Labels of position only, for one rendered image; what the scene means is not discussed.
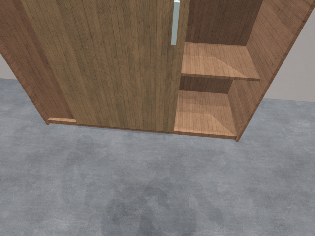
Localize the wardrobe door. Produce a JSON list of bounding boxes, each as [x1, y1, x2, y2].
[[21, 0, 190, 132], [0, 0, 75, 119]]

